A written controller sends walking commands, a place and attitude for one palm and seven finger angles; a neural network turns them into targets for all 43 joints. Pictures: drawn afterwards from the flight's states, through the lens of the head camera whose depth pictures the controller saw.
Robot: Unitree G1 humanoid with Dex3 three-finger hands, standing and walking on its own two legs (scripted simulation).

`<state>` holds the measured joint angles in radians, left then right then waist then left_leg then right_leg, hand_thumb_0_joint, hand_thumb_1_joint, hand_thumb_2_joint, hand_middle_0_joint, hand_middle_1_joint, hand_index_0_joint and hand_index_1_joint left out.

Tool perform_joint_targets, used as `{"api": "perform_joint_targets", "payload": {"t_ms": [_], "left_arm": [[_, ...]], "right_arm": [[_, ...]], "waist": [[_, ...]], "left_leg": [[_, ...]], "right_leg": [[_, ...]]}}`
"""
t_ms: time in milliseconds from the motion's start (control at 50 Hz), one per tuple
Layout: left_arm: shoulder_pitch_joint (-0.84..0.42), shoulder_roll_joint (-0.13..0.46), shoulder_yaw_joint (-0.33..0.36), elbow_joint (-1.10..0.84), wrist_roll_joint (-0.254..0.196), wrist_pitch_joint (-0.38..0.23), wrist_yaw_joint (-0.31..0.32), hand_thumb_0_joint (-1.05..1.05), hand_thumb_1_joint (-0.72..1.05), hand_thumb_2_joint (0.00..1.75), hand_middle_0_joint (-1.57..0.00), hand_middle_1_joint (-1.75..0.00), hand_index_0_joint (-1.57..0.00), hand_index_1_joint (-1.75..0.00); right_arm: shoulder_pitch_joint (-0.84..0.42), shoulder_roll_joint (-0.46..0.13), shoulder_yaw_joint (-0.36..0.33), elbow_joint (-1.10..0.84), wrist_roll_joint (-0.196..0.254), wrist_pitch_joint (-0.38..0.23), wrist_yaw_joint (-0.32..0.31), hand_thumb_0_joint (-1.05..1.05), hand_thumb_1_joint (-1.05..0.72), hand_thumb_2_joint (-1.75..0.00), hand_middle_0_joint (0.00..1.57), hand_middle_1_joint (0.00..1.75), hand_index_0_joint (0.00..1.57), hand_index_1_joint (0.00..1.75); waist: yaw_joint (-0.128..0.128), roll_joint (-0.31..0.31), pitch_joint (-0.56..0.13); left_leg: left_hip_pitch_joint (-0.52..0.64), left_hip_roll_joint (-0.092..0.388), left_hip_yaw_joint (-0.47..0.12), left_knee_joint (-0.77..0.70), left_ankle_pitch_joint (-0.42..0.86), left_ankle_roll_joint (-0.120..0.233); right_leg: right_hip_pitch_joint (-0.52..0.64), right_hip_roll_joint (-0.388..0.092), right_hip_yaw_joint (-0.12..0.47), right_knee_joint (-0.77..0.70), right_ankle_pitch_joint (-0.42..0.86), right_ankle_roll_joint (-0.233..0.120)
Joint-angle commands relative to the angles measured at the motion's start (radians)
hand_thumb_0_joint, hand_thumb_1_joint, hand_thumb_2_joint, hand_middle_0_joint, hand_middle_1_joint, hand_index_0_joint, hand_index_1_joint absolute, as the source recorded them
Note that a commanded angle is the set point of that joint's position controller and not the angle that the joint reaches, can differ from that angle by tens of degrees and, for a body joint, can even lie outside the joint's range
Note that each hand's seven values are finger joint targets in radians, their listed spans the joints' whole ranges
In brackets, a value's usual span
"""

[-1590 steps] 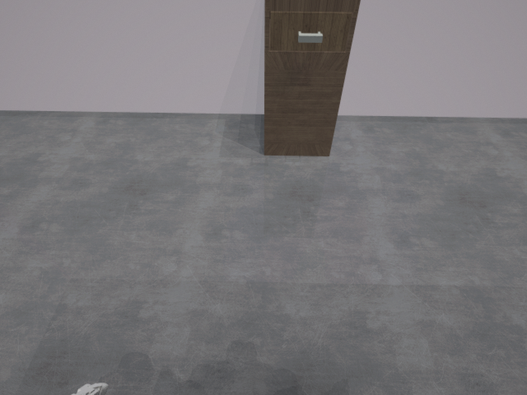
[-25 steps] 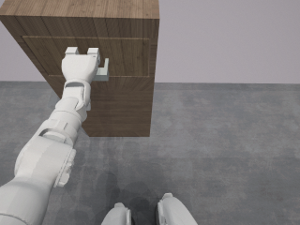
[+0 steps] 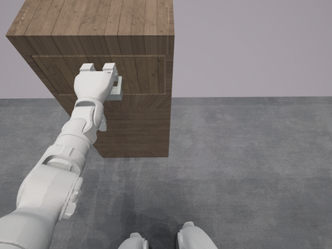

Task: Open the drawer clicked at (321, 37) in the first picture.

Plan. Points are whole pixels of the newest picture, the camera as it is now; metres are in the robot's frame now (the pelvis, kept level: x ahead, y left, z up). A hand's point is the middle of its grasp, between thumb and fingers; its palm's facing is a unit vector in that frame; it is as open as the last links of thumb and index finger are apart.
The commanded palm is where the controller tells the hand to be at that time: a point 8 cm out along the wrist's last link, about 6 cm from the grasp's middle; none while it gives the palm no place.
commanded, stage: lift the fingers back up to retry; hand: left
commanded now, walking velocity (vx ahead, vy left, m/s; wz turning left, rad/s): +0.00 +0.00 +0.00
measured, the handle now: (104, 86) +0.56 +0.13 -0.01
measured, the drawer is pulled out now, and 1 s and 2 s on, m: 0.00 0.00 0.00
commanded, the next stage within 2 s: re-aim the fingers above the handle in 0.44 s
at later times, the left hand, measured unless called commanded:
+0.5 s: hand (96, 91) +0.49 +0.14 +0.05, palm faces -0.02 -0.03 -1.00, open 13.9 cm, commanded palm +0.47 +0.14 +0.11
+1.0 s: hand (98, 89) +0.50 +0.13 +0.05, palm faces -0.03 -0.01 -1.00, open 13.9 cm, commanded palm +0.48 +0.14 +0.11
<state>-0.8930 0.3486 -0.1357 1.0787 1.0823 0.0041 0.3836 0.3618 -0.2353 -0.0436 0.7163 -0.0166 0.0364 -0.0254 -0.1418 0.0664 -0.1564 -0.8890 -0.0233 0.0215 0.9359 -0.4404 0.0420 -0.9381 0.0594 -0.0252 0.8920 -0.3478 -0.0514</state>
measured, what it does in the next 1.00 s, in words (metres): stands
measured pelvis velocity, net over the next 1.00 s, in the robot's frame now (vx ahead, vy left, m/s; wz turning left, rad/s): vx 0.02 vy -0.01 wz -0.01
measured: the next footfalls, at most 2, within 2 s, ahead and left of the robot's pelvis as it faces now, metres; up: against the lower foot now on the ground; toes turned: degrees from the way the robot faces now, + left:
none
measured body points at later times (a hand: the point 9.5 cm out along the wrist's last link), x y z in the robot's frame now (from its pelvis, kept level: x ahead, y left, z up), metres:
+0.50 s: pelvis +0.03 +0.00 +0.03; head +0.11 -0.02 +0.47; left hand +0.49 +0.13 +0.11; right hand +0.09 -0.27 -0.11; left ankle -0.01 +0.09 -0.68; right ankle +0.03 -0.09 -0.68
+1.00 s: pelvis +0.02 -0.01 +0.03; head +0.11 -0.03 +0.47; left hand +0.50 +0.13 +0.11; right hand +0.05 -0.27 -0.11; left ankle -0.01 +0.09 -0.68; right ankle +0.03 -0.09 -0.68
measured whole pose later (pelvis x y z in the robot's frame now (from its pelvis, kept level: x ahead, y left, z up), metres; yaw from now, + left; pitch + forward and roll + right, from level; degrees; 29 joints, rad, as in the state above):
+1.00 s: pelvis +0.02 -0.01 +0.03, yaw -1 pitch +18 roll +0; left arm -0.82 0.31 -0.14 1.05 1.10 0.03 0.37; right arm 0.33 -0.24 -0.06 0.71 -0.01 0.10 -0.02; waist -0.11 0.06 -0.14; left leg -0.65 -0.02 0.03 0.74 -0.39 0.03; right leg -0.72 0.07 0.00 0.73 -0.31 -0.06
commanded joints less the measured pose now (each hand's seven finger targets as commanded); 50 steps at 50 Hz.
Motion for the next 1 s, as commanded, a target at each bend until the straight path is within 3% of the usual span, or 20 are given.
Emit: {"api": "perform_joint_targets", "payload": {"t_ms": [0, 40, 60, 80, 140, 180, 240, 300, 360, 460, 540, 580, 620, 680, 700, 760, 820, 840, 920, 980], "left_arm": [[-0.449, 0.242, 0.099, -0.195, 0.013, 0.023, 0.094, 0.00, -0.50, 0.30, -0.30, -1.20, -0.30, -1.20], [-0.427, 0.223, 0.082, -0.173, 0.016, 0.058, 0.099, 0.00, -0.50, 0.30, -0.30, -1.20, -0.30, -1.20], [-0.420, 0.189, 0.058, -0.178, 0.008, 0.074, 0.094, 0.00, -0.50, 0.30, -0.30, -1.20, -0.30, -1.20], [-0.439, 0.205, 0.069, -0.191, 0.005, 0.080, 0.086, 0.00, -0.50, 0.30, -0.30, -1.20, -0.30, -1.20], [-0.400, 0.153, 0.022, -0.197, -0.017, 0.096, 0.035, 0.00, -0.50, 0.30, -0.30, -1.20, -0.30, -1.20], [-0.412, 0.121, -0.004, -0.243, -0.030, 0.073, -0.001, 0.00, -0.50, 0.30, -0.30, -1.20, -0.30, -1.20], [-0.345, 0.129, 0.009, -0.298, -0.030, 0.027, -0.031, 0.00, -0.50, 0.30, -0.30, -1.20, -0.30, -1.20], [-0.268, 0.099, -0.001, -0.230, -0.013, 0.012, -0.024, 0.00, -0.50, 0.30, -0.30, -1.20, -0.30, -1.20], [-0.275, 0.103, 0.010, -0.277, -0.005, 0.008, 0.004, 0.00, -0.50, 0.30, -0.30, -1.20, -0.30, -1.20], [-0.367, 0.079, -0.010, -0.331, 0.012, 0.021, 0.044, 0.00, -0.50, 0.30, -0.30, -1.20, -0.30, -1.20], [-0.388, 0.114, 0.021, -0.320, 0.016, 0.037, 0.058, 0.00, -0.50, 0.30, -0.30, -1.20, -0.30, -1.20], [-0.414, 0.089, 0.000, -0.311, 0.012, 0.046, 0.056, 0.00, -0.50, 0.30, -0.30, -1.20, -0.30, -1.20], [-0.410, 0.094, 0.000, -0.262, 0.007, 0.060, 0.051, 0.00, -0.50, 0.30, -0.30, -1.20, -0.30, -1.20], [-0.408, 0.098, 0.000, -0.249, 0.003, 0.064, 0.035, 0.00, -0.50, 0.30, -0.30, -1.20, -0.30, -1.20], [-0.384, 0.070, -0.019, -0.238, 0.001, 0.063, 0.027, 0.00, -0.50, 0.30, -0.30, -1.20, -0.30, -1.20], [-0.372, 0.108, 0.007, -0.220, -0.001, 0.056, 0.015, 0.00, -0.50, 0.30, -0.30, -1.20, -0.30, -1.20], [-0.363, 0.097, -0.001, -0.200, -0.003, 0.042, 0.009, 0.00, -0.50, 0.30, -0.30, -1.20, -0.30, -1.20], [-0.378, 0.146, 0.035, -0.209, -0.001, 0.035, 0.014, 0.00, -0.50, 0.30, -0.30, -1.20, -0.30, -1.20], [-0.359, 0.203, 0.078, -0.212, 0.014, 0.024, 0.035, 0.00, -0.50, 0.30, -0.30, -1.20, -0.30, -1.20], [-0.411, 0.170, 0.048, -0.233, 0.016, 0.025, 0.046, 0.00, -0.50, 0.30, -0.30, -1.20, -0.30, -1.20]], "right_arm": [[0.113, -0.146, -0.050, -0.057, -0.008, 0.004, -0.008, 0.00, -0.90, -0.90, 0.20, 0.30, 0.20, 0.30], [0.101, -0.148, -0.047, -0.059, -0.002, 0.016, -0.002, 0.00, -0.90, -0.90, 0.20, 0.30, 0.20, 0.30], [0.093, -0.145, -0.049, -0.069, 0.000, 0.020, 0.000, 0.00, -0.90, -0.90, 0.20, 0.30, 0.20, 0.30], [0.089, -0.147, -0.050, -0.068, 0.001, 0.025, -0.001, 0.00, -0.90, -0.90, 0.20, 0.30, 0.20, 0.30], [0.082, -0.146, -0.054, -0.079, 0.012, 0.039, -0.003, 0.00, -0.90, -0.90, 0.20, 0.30, 0.20, 0.30], [0.074, -0.144, -0.058, -0.082, 0.014, 0.042, -0.008, 0.00, -0.90, -0.90, 0.20, 0.30, 0.20, 0.30], [0.059, -0.140, -0.060, -0.094, 0.012, 0.048, -0.013, 0.00, -0.90, -0.90, 0.20, 0.30, 0.20, 0.30], [0.052, -0.140, -0.057, -0.084, 0.012, 0.055, -0.007, 0.00, -0.90, -0.90, 0.20, 0.30, 0.20, 0.30], [0.034, -0.137, -0.061, -0.095, 0.010, 0.059, 0.005, 0.00, -0.90, -0.90, 0.20, 0.30, 0.20, 0.30], [0.018, -0.129, -0.069, -0.090, 0.002, 0.062, 0.013, 0.00, -0.90, -0.90, 0.20, 0.30, 0.20, 0.30], [0.015, -0.128, -0.067, -0.083, 0.000, 0.065, 0.008, 0.00, -0.90, -0.90, 0.20, 0.30, 0.20, 0.30], [0.011, -0.126, -0.066, -0.081, -0.001, 0.065, 0.008, 0.00, -0.90, -0.90, 0.20, 0.30, 0.20, 0.30], [0.014, -0.130, -0.063, -0.074, 0.002, 0.066, 0.005, 0.00, -0.90, -0.90, 0.20, 0.30, 0.20, 0.30], [0.013, -0.131, -0.060, -0.080, 0.002, 0.065, 0.003, 0.00, -0.90, -0.90, 0.20, 0.30, 0.20, 0.30], [0.018, -0.127, -0.061, -0.082, 0.003, 0.065, 0.004, 0.00, -0.90, -0.90, 0.20, 0.30, 0.20, 0.30], [0.022, -0.133, -0.056, -0.084, 0.004, 0.062, -0.001, 0.00, -0.90, -0.90, 0.20, 0.30, 0.20, 0.30], [0.029, -0.134, -0.056, -0.083, 0.006, 0.055, -0.002, 0.00, -0.90, -0.90, 0.20, 0.30, 0.20, 0.30], [0.033, -0.138, -0.056, -0.082, 0.005, 0.053, -0.004, 0.00, -0.90, -0.90, 0.20, 0.30, 0.20, 0.30], [0.036, -0.136, -0.054, -0.085, 0.005, 0.043, -0.010, 0.00, -0.90, -0.90, 0.20, 0.30, 0.20, 0.30], [0.040, -0.135, -0.059, -0.078, 0.004, 0.034, -0.006, 0.00, -0.90, -0.90, 0.20, 0.30, 0.20, 0.30]], "waist": [[0.000, -0.024, -0.478], [0.006, -0.029, -0.434], [0.004, -0.031, -0.440], [0.006, -0.032, -0.467], [0.003, -0.065, -0.434], [0.003, -0.057, -0.431], [0.029, -0.062, -0.438], [0.033, -0.088, -0.327], [0.048, -0.058, -0.345], [0.029, -0.034, -0.397], [0.032, -0.044, -0.434], [0.024, -0.046, -0.435], [0.012, -0.075, -0.399], [0.019, -0.058, -0.414], [0.021, -0.057, -0.413], [0.023, -0.101, -0.388], [0.018, -0.100, -0.361], [0.023, -0.100, -0.366], [0.041, -0.081, -0.392], [0.023, -0.057, -0.403]], "left_leg": [[0.255, -0.009, -0.025, -0.130, 0.341, 0.004], [0.264, -0.009, -0.018, -0.159, 0.353, 0.000], [0.283, -0.010, -0.010, -0.170, 0.354, 0.001], [0.308, -0.010, -0.012, -0.176, 0.382, 0.000], [0.349, -0.009, -0.006, -0.213, 0.401, 0.002], [0.400, -0.007, -0.009, -0.226, 0.444, 0.004], [0.441, -0.007, -0.006, -0.239, 0.503, 0.005], [0.406, -0.006, -0.007, -0.251, 0.496, -0.001], [0.418, -0.009, -0.004, -0.251, 0.497, -0.005], [0.464, -0.005, -0.008, -0.232, 0.541, -0.007], [0.469, -0.005, -0.014, -0.221, 0.563, -0.010], [0.470, -0.006, -0.015, -0.220, 0.557, -0.009], [0.440, -0.009, -0.012, -0.226, 0.496, -0.006], [0.425, -0.014, -0.010, -0.234, 0.482, -0.004], [0.431, -0.011, -0.010, -0.236, 0.489, -0.005], [0.389, -0.014, -0.004, -0.244, 0.437, -0.001], [0.369, -0.015, -0.001, -0.245, 0.410, 0.001], [0.359, -0.015, -0.001, -0.247, 0.401, 0.002], [0.331, -0.019, 0.007, -0.245, 0.388, 0.001], [0.352, -0.017, 0.006, -0.241, 0.391, 0.000]], "right_leg": [[0.402, -0.007, 0.043, -0.140, 0.307, 0.016], [0.424, -0.005, 0.040, -0.161, 0.326, 0.015], [0.446, -0.004, 0.042, -0.178, 0.333, 0.018], [0.474, -0.006, 0.046, -0.182, 0.361, 0.016], [0.520, -0.007, 0.046, -0.220, 0.396, 0.022], [0.531, -0.009, 0.045, -0.233, 0.423, 0.019], [0.568, -0.011, 0.046, -0.244, 0.465, 0.019], [0.524, -0.010, 0.037, -0.247, 0.452, 0.015], [0.522, -0.009, 0.041, -0.241, 0.444, 0.008], [0.501, -0.007, 0.038, -0.225, 0.454, 0.008], [0.511, -0.007, 0.037, -0.211, 0.466, 0.010], [0.505, -0.007, 0.034, -0.213, 0.455, 0.009], [0.503, -0.007, 0.036, -0.223, 0.436, 0.014], [0.529, -0.011, 0.042, -0.225, 0.439, 0.011], [0.525, -0.010, 0.039, -0.223, 0.439, 0.012], [0.544, -0.013, 0.046, -0.233, 0.429, 0.017], [0.531, -0.012, 0.049, -0.240, 0.412, 0.016], [0.539, -0.014, 0.055, -0.239, 0.409, 0.017], [0.567, -0.016, 0.062, -0.231, 0.412, 0.016], [0.544, -0.013, 0.061, -0.234, 0.398, 0.014]]}}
